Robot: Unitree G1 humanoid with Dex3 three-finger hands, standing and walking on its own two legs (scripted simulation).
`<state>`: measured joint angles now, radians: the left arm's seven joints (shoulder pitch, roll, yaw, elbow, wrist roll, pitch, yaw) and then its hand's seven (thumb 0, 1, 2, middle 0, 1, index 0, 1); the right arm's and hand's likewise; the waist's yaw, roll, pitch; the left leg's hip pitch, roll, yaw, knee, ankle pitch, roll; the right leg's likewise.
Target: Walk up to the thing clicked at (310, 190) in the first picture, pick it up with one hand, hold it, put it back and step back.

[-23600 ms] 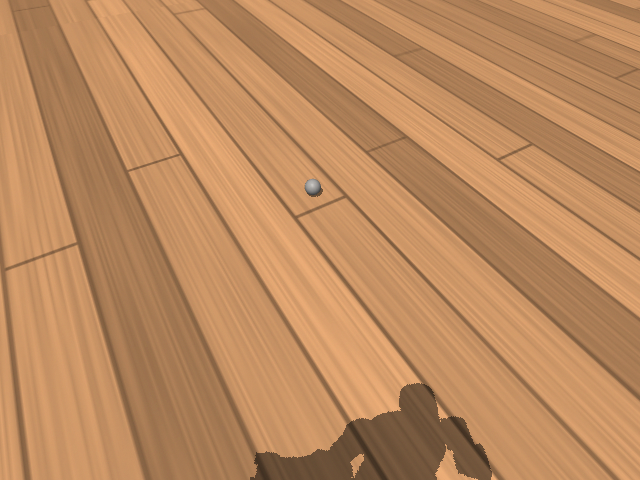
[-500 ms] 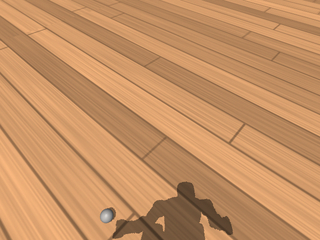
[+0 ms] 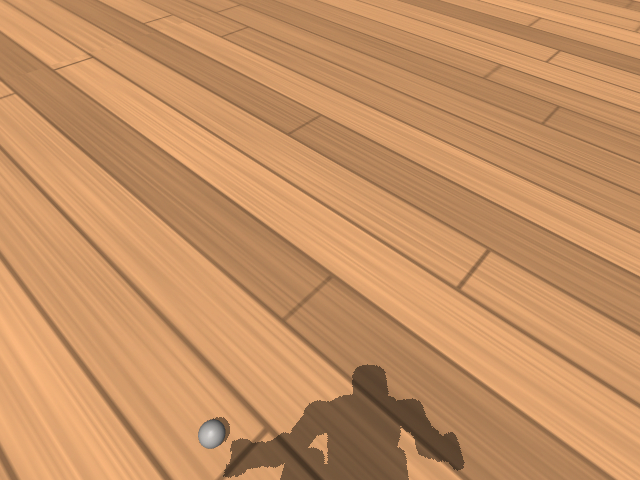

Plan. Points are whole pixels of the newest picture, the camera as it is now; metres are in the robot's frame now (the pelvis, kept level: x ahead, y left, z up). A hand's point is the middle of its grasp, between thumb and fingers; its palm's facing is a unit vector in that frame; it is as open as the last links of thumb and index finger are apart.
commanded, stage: stand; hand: left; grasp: from above
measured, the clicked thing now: (211, 433) +0.39 +0.29 -0.75
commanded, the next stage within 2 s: rise first in 0.40 s
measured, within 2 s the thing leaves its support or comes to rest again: neither
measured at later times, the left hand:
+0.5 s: hand out of the picture +0.07 +0.25 -0.16, palm faces -0.04 -0.94 -0.34, open 7.4 cm
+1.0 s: hand out of the picture +0.13 +0.27 -0.20, palm faces -0.10 -0.91 -0.41, open 13.2 cm
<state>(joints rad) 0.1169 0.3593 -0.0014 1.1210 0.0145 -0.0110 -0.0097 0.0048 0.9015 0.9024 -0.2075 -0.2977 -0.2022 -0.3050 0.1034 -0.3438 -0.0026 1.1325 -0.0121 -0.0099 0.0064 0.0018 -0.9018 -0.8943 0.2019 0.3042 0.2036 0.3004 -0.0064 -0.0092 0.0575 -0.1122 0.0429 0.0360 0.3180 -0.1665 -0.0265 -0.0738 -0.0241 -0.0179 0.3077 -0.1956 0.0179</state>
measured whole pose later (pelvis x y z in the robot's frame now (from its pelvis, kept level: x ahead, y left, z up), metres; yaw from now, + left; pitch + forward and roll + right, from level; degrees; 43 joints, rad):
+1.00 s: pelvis -0.01 +0.01 -0.05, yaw +0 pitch +12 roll -1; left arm 0.08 0.33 0.16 0.81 0.21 0.10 -0.01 0.00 -0.32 0.99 -0.07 -1.02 -0.07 -1.03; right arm 0.25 -0.24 -0.04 0.66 0.01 -0.07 -0.01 0.01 -0.87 -0.89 0.20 0.30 0.20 0.30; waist -0.03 -0.01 -0.05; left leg -0.68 0.05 0.01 0.87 -0.40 -0.01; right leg -0.62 -0.03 -0.02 0.84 -0.42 0.03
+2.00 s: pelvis -0.09 +0.01 -0.34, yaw -4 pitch +34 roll -5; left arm -0.38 0.62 0.22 0.85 0.85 -0.24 0.08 0.00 -0.50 1.00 -0.06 -1.09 -0.06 -1.09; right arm 0.07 -0.28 -0.06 0.71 -0.03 -0.12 0.07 0.00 -0.85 -0.88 0.20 0.30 0.20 0.30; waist -0.01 0.00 -0.12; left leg -1.98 0.07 -0.10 2.04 -0.66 -0.02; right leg -1.90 0.00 -0.04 2.01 -0.71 0.02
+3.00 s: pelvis -0.10 +0.01 -0.46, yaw -8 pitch +31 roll -8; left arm -0.76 0.82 0.23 1.33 1.29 -0.37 0.37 0.00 -0.53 1.01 -0.08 -1.00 -0.07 -1.01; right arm 0.06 -0.25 0.01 0.79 -0.17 -0.01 0.13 0.00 -0.90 -0.89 0.20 0.30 0.20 0.30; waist -0.13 -0.05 -0.04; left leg -2.32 0.05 -0.17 2.42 -0.66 -0.02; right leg -2.20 0.02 -0.07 2.36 -0.71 0.04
